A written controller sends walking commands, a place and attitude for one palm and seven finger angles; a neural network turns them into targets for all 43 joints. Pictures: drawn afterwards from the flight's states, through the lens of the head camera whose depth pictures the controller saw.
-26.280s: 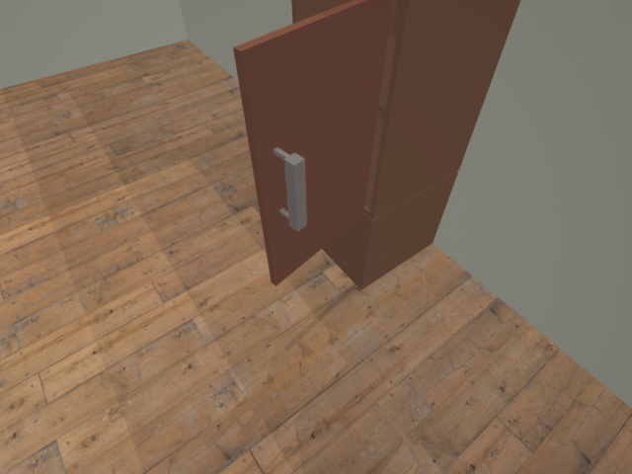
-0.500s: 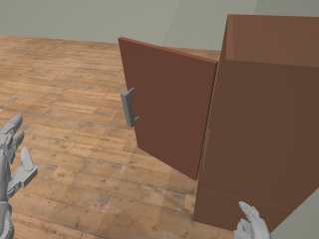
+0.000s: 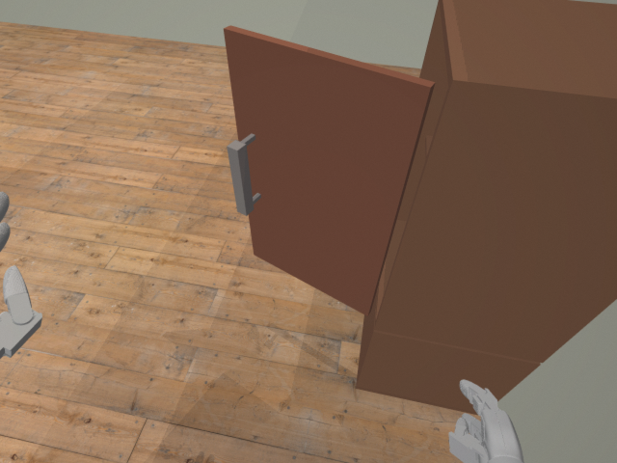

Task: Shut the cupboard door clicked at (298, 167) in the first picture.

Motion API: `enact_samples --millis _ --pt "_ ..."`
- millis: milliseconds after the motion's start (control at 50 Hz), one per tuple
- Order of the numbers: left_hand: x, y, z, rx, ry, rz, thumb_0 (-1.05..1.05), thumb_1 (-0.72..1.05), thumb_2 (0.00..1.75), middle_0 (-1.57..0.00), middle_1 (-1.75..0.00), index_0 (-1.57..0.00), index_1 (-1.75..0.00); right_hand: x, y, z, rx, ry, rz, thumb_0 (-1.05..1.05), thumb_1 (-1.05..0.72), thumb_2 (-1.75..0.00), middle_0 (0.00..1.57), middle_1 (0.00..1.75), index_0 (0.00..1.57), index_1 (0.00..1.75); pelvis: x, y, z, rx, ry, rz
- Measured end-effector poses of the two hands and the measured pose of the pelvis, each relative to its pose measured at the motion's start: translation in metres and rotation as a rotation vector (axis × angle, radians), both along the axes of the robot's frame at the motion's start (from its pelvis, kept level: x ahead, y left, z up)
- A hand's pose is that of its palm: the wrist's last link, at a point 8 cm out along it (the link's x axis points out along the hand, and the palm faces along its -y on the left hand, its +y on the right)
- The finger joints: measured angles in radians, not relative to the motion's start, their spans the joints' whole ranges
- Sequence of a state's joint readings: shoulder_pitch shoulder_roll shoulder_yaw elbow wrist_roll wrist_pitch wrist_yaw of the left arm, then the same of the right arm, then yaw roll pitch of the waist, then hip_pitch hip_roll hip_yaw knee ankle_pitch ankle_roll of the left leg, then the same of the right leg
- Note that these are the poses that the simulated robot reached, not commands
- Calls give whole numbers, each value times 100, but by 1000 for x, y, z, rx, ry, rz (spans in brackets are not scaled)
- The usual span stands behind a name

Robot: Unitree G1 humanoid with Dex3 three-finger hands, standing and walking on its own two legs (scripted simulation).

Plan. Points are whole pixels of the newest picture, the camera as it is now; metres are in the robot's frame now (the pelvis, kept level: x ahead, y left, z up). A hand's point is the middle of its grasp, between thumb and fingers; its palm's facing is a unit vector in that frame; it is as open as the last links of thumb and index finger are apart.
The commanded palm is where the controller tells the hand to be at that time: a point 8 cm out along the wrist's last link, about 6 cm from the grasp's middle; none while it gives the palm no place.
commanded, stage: step back with the hand held close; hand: left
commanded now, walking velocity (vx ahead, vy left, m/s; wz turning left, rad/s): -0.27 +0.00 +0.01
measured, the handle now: (248, 175) +0.66 +0.17 -0.02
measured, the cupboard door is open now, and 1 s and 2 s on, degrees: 69 69 69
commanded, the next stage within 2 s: stop stepping back and stand still in 1.10 s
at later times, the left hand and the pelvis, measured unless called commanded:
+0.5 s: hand out of the picture +0.14 +0.26 +0.17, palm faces +0.48 -0.76 -0.44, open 7.4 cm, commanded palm +0.07 +0.30 +0.18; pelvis -0.06 -0.01 -0.01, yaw +2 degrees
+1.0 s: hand out of the picture +0.09 +0.31 +0.17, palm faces +0.51 -0.77 -0.40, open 7.4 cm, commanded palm +0.01 +0.32 +0.18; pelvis -0.12 +0.01 +0.00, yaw +2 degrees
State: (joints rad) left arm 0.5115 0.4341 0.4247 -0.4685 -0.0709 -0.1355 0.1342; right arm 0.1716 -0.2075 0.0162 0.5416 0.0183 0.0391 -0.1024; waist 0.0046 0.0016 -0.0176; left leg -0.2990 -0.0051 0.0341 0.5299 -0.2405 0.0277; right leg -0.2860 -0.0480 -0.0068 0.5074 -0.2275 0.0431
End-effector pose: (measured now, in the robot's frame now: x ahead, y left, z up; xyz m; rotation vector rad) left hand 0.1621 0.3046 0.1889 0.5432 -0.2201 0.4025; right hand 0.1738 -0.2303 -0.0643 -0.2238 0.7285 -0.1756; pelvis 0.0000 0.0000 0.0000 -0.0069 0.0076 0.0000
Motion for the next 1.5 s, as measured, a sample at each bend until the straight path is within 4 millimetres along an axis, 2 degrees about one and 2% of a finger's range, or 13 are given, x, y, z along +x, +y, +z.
enact_samples --millis 140,280,460,580,740,840,960,1040,1160,1240,1300,1400,1500 --pt "-29 -7 -10 2 -8 0 2 89 90 -21 -30 -21 -30 -27 -4 -3 -6 -6 16 1 -91 -90 21 30 21 30 -22 -6 -5 -11 -3 13" --pt "-58 -14 -6 16 -74 32 2 89 90 -21 -30 -21 -30 -57 -20 -14 -36 34 29 1 -91 -90 21 30 21 30 -38 -15 -10 -22 -8 25" --pt "-63 -9 -1 23 -135 -1 2 89 90 -21 -30 -21 -30 -88 -24 -18 -60 57 -17 1 -91 -90 21 30 21 30 -56 -6 -10 -33 -8 25" --pt "-73 -4 -1 87 -105 14 2 89 90 -21 -30 -21 -30 -95 -16 -18 -28 45 2 1 -91 -90 21 30 20 30 -64 -15 -11 -35 24 50" --pt "-99 -26 -4 40 -94 -49 2 89 90 -21 -30 -21 -30 -95 -15 -20 -26 47 41 1 -91 -90 21 30 21 30 -83 -16 -11 -31 16 47" --pt "-112 -6 5 62 -142 -45 2 89 90 -22 -30 -21 -30 -96 -6 -11 -63 37 21 1 -91 -90 21 30 21 30 -85 1 -10 -34 26 64" --pt "-118 34 0 26 -122 36 2 89 90 -21 -30 -21 -30 -104 18 7 -66 -6 44 1 -91 -90 21 30 20 30 -110 12 0 -51 26 39" --pt "-126 30 -5 -46 -98 25 2 89 90 -21 -30 -20 -30 -117 31 15 -33 -23 68 1 -91 -90 21 30 21 30 -124 15 7 -85 52 18" --pt "-140 -4 -3 -57 -88 -108 2 89 90 -21 -30 -20 -30 -145 31 15 -21 -23 87 1 -90 -90 21 30 21 30 -149 6 7 -67 91 -22" --pt "-153 -23 6 46 -94 -179 2 89 90 -21 -30 -20 -30 -173 15 2 -12 -15 66 1 -90 -90 21 30 21 30 -179 -5 -2 -34 89 -54" --pt "-167 -29 12 71 -67 -198 2 89 90 -21 -30 -21 -30 -205 -1 -5 1 13 -1 1 -90 -90 21 30 21 30 -193 -7 -1 -46 58 -62" --pt "-192 -18 9 54 -38 -129 2 89 90 -22 -30 -21 -30 -258 -29 -11 -18 47 -130 1 -91 -90 21 30 21 30 -189 -3 -1 -13 30 -82" --pt "-195 13 -15 -62 -66 6 1 89 90 -22 -30 -21 -30 -291 -40 -23 -74 118 -175 1 -91 -90 21 30 20 30 -192 9 -4 -15 -2 -39"
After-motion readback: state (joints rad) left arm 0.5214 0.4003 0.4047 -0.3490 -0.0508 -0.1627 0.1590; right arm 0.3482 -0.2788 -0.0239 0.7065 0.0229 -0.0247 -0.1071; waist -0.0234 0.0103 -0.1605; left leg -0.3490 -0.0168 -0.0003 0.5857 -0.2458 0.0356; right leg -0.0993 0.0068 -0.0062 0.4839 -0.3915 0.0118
